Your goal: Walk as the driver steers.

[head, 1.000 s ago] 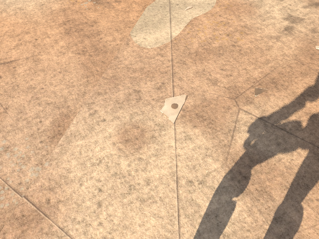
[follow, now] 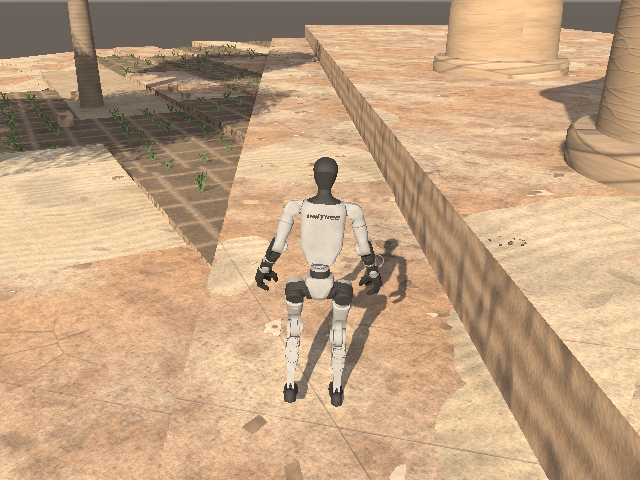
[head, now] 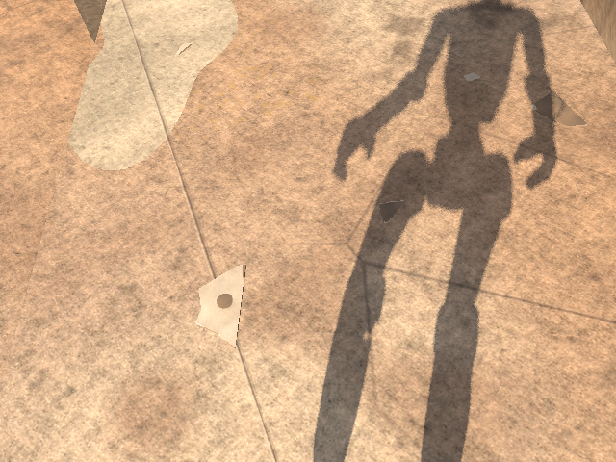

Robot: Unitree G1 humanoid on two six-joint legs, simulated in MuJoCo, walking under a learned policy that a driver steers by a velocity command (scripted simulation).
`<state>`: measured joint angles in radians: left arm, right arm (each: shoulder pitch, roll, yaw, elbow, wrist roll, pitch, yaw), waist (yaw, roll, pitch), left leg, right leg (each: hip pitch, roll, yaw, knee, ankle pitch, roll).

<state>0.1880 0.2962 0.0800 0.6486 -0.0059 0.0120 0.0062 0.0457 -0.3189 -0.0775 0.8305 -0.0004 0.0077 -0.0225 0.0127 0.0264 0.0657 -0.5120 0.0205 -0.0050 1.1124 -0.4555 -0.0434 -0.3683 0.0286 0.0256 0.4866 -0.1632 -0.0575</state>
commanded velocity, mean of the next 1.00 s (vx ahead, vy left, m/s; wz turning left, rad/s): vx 0.30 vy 0.00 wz -0.36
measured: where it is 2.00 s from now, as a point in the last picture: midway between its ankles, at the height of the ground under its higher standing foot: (379, 323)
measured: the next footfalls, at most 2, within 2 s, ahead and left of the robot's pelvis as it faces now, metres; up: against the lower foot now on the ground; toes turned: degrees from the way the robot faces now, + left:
left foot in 0.28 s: +0.13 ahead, +0.15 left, +0.00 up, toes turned -13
right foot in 0.72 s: +0.33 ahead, -0.22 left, +0.00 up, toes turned -27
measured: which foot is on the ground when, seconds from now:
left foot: up 0.00-0.26, down 0.28-0.74, up 0.76-1.00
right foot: down 0.00-0.28, up 0.30-0.70, down 0.72-1.00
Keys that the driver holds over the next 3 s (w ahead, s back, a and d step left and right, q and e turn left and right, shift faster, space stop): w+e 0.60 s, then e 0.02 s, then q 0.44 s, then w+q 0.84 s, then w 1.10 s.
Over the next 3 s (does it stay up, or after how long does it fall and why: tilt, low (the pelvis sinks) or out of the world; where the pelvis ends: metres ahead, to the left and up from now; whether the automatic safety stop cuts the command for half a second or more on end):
stays up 1.26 0.04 0.01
